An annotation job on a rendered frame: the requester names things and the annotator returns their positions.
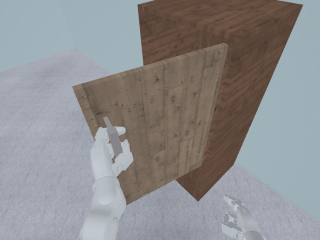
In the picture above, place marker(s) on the handle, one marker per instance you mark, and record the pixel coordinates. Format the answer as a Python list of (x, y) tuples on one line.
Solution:
[(113, 137)]

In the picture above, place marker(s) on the robot left hand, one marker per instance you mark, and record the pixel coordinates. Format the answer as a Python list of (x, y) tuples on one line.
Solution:
[(101, 155)]

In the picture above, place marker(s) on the right robot forearm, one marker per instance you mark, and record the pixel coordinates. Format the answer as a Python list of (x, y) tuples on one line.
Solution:
[(252, 235)]

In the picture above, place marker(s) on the robot right hand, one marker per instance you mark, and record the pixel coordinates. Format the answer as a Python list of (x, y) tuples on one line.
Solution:
[(235, 225)]

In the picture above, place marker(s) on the cupboard door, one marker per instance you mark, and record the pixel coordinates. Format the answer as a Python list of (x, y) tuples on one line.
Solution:
[(166, 108)]

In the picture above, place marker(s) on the left robot forearm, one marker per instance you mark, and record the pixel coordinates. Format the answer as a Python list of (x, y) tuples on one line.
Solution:
[(108, 204)]

